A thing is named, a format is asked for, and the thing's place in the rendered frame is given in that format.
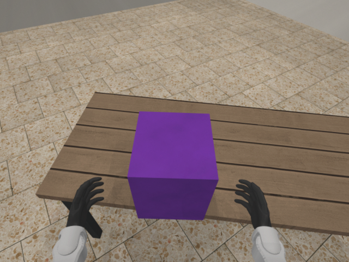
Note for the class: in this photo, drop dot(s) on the right robot forearm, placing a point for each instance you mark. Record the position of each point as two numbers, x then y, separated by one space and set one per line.
266 245

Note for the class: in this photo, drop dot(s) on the carton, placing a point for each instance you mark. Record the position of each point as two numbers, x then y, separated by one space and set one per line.
172 172

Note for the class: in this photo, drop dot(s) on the robot left hand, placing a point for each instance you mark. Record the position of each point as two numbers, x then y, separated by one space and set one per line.
81 203

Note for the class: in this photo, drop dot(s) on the left robot forearm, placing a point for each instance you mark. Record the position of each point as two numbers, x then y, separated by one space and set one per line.
71 246

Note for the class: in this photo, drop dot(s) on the robot right hand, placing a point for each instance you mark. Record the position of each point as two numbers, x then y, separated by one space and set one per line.
256 205

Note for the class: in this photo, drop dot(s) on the table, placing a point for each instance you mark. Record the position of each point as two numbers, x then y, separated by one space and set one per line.
299 160

